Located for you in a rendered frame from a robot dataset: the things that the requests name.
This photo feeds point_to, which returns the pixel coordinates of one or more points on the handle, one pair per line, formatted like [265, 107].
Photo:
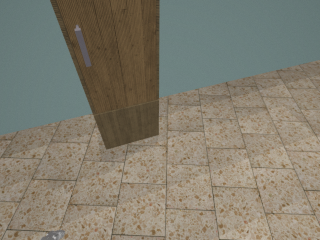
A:
[82, 45]

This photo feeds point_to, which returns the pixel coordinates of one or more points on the cupboard door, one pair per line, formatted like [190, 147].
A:
[121, 40]

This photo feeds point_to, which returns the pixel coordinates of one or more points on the robot left hand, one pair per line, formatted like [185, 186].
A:
[54, 235]

